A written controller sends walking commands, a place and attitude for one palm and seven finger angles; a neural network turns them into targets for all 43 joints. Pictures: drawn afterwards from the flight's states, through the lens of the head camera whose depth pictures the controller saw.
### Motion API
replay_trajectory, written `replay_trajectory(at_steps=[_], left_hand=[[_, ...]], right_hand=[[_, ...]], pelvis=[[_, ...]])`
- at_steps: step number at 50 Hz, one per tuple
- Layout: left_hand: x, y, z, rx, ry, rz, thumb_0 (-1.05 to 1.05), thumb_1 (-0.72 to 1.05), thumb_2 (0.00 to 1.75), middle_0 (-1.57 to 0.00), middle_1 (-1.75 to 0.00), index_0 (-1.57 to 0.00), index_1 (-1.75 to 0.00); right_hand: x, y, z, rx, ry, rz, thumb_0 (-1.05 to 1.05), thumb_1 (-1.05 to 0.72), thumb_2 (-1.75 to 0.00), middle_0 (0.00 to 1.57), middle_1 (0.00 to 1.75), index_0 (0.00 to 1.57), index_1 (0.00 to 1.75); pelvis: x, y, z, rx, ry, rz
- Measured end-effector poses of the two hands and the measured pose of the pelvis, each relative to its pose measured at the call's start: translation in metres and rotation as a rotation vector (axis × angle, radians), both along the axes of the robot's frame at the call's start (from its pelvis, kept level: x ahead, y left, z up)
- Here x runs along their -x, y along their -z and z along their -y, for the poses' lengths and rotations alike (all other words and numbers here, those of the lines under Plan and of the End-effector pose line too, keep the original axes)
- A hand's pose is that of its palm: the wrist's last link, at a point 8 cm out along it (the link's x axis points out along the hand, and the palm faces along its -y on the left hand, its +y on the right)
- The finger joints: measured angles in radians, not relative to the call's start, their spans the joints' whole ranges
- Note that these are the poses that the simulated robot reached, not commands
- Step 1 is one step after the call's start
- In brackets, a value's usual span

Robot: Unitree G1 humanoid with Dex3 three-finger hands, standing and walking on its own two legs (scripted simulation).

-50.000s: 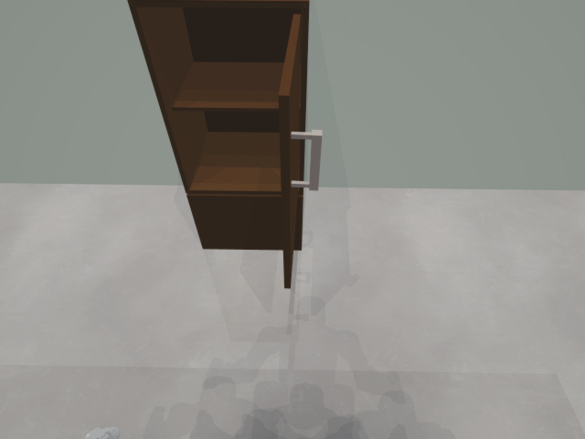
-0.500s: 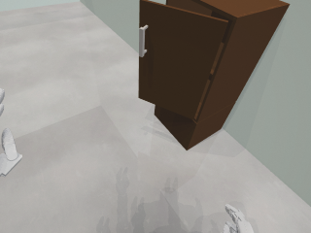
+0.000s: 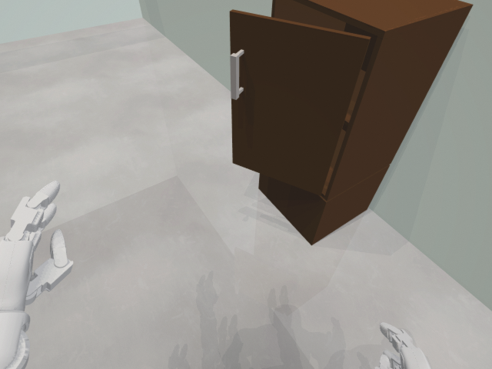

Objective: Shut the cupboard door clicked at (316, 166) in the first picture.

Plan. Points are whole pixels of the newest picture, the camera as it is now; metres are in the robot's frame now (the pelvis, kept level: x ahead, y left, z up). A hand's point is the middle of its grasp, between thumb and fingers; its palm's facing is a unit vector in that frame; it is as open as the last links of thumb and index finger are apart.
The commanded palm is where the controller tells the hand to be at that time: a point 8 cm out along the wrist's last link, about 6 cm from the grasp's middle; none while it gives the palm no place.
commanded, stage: let the arm hang, fingers relaxed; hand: left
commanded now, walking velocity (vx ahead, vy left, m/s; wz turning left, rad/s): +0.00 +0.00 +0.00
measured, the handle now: (237, 74) +0.94 +0.08 +0.02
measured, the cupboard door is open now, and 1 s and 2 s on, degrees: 29 29 29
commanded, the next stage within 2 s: look to check the result in 1.04 s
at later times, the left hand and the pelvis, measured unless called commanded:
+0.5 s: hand out of the picture -0.05 +0.21 -0.17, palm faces +0.00 -0.97 -0.22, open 7.2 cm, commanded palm none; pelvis -0.03 +0.02 +0.01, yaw +0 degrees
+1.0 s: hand out of the picture -0.03 +0.17 -0.17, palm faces -0.01 -0.99 -0.16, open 7.4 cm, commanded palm none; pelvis -0.02 +0.01 +0.01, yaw -1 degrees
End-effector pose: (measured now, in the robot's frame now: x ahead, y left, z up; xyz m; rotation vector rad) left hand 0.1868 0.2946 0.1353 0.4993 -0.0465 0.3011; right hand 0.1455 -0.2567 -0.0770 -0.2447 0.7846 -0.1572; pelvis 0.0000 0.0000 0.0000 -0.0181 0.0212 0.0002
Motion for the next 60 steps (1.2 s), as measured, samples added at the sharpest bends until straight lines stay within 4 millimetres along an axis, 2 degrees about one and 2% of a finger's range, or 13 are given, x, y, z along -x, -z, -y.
replay_trajectory(at_steps=[3, 5, 7, 9, 11, 12, 16, 20, 25, 29, 35, 48, 60], left_hand=[[-0.002, 0.085, 0.002, 0.109, -0.018, -0.37, 0.0, 0.9, 0.9, -0.2, -0.3, -0.2, -0.3], [0.015, 0.141, 0.013, 0.179, -0.023, -0.614, 0.0, 0.9, 0.9, -0.2, -0.3, -0.19, -0.3], [0.044, 0.189, 0.031, 0.25, -0.021, -0.815, 0.0, 0.9, 0.9, -0.2, -0.3, -0.19, -0.3], [0.078, 0.227, 0.051, 0.329, -0.024, -0.976, 0.0, 0.91, 0.9, -0.2, -0.3, -0.19, -0.3], [0.115, 0.255, 0.07, 0.409, -0.033, -1.109, 0.01, 0.91, 0.9, -0.2, -0.3, -0.19, -0.3], [0.129, 0.263, 0.073, 0.456, -0.073, -1.133, 0.0, 0.93, 0.9, -0.2, -0.3, -0.2, -0.3], [0.167, 0.275, 0.059, 0.485, -0.171, -1.202, -0.04, 0.99, 0.89, -0.21, -0.3, -0.2, -0.3], [0.207, 0.276, 0.047, 0.468, -0.227, -1.322, -0.03, 0.97, 0.89, -0.2, -0.3, -0.2, -0.3], [0.243, 0.269, 0.037, 0.445, -0.283, -1.428, -0.01, 0.94, 0.9, -0.2, -0.3, -0.2, -0.3], [0.257, 0.265, 0.036, 0.439, -0.304, -1.467, -0.01, 0.92, 0.9, -0.2, -0.3, -0.2, -0.3], [0.256, 0.267, 0.044, 0.453, -0.293, -1.468, 0.0, 0.91, 0.9, -0.2, -0.3, -0.19, -0.3], [0.222, 0.274, 0.072, 0.493, -0.216, -1.418, 0.0, 0.91, 0.9, -0.2, -0.3, -0.2, -0.3], [0.21, 0.272, 0.072, 0.477, -0.231, -1.419, 0.0, 0.91, 0.9, -0.2, -0.3, -0.2, -0.3]], right_hand=[[0.007, 0.018, 0.003, -0.018, -0.008, -0.035, 0.01, -0.91, -0.9, 0.2, 0.3, 0.2, 0.3], [0.018, 0.028, 0.001, -0.031, 0.004, -0.07, 0.01, -0.91, -0.9, 0.2, 0.29, 0.2, 0.3], [0.034, 0.035, -0.003, -0.039, 0.014, -0.124, 0.01, -0.91, -0.9, 0.2, 0.29, 0.2, 0.3], [0.056, 0.041, -0.009, -0.042, 0.021, -0.201, 0.01, -0.91, -0.9, 0.2, 0.29, 0.2, 0.3], [0.081, 0.044, -0.016, -0.042, 0.025, -0.293, 0.01, -0.91, -0.9, 0.2, 0.29, 0.2, 0.3], [0.094, 0.045, -0.019, -0.041, 0.027, -0.34, 0.01, -0.91, -0.9, 0.2, 0.29, 0.2, 0.3], [0.14, 0.048, -0.029, -0.047, 0.045, -0.508, 0.01, -0.91, -0.9, 0.2, 0.29, 0.2, 0.3], [0.17, 0.052, -0.036, -0.069, 0.097, -0.582, 0.01, -0.91, -0.9, 0.2, 0.29, 0.21, 0.3], [0.188, 0.058, -0.046, -0.103, 0.137, -0.61, 0.01, -0.91, -0.9, 0.2, 0.29, 0.2, 0.3], [0.193, 0.062, -0.052, -0.126, 0.15, -0.616, 0.0, -0.91, -0.9, 0.2, 0.29, 0.2, 0.3], [0.191, 0.064, -0.059, -0.144, 0.16, -0.608, 0.0, -0.91, -0.9, 0.2, 0.29, 0.2, 0.3], [0.185, 0.061, -0.057, -0.146, 0.18, -0.598, 0.0, -0.91, -0.9, 0.2, 0.29, 0.2, 0.3], [0.183, 0.061, -0.052, -0.147, 0.189, -0.624, 0.0, -0.91, -0.9, 0.2, 0.29, 0.2, 0.3]], pelvis=[[0.009, 0.004, -0.009, -0.002, 0.001, -0.003], [0.014, 0.005, -0.012, -0.006, 0.002, 0.001], [0.018, 0.006, -0.013, -0.012, 0.003, 0.008], [0.021, 0.005, -0.011, -0.017, 0.001, 0.017], [0.023, 0.004, -0.01, -0.018, -0.001, 0.026], [0.024, 0.004, -0.008, -0.016, -0.006, 0.028], [0.028, 0.0, -0.006, -0.003, -0.017, 0.034], [0.028, -0.003, -0.009, 0.005, -0.012, 0.038], [0.029, -0.006, -0.016, 0.002, 0.001, 0.042], [0.029, -0.007, -0.019, -0.003, 0.01, 0.043], [0.027, -0.008, -0.02, -0.009, 0.02, 0.046], [0.02, -0.009, -0.015, -0.016, 0.024, 0.042], [0.01, -0.01, -0.009, -0.016, 0.025, 0.043]])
